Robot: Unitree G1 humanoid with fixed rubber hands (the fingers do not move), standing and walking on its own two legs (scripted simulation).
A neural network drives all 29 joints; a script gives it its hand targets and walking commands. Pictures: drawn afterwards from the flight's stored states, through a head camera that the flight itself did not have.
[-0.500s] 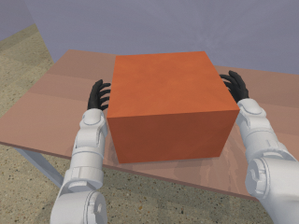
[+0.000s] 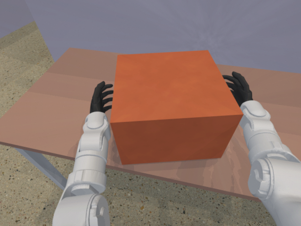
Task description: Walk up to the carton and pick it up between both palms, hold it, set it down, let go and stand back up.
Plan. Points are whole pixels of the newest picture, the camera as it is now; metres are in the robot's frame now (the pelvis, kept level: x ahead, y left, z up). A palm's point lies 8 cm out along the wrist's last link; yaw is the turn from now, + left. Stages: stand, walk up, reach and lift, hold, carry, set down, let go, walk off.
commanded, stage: set down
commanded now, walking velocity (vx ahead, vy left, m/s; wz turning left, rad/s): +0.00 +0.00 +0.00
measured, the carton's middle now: (167, 104) +0.47 +0.00 +0.06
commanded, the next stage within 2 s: none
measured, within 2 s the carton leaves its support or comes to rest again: neither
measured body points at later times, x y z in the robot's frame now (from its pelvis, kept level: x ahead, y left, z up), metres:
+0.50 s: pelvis +0.00 +0.00 +0.00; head +0.03 -0.01 +0.45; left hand +0.39 +0.19 +0.10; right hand +0.45 -0.20 +0.10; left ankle +0.00 +0.14 -0.75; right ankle -0.01 -0.08 -0.75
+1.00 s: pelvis +0.01 +0.01 +0.00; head +0.05 +0.00 +0.45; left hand +0.40 +0.19 +0.08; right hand +0.46 -0.20 +0.10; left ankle +0.00 +0.14 -0.75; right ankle -0.01 -0.08 -0.75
